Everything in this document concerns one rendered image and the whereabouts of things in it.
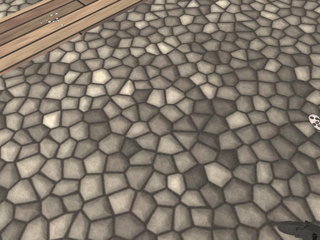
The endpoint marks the robot right hand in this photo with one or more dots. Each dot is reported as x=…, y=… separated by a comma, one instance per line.
x=305, y=230

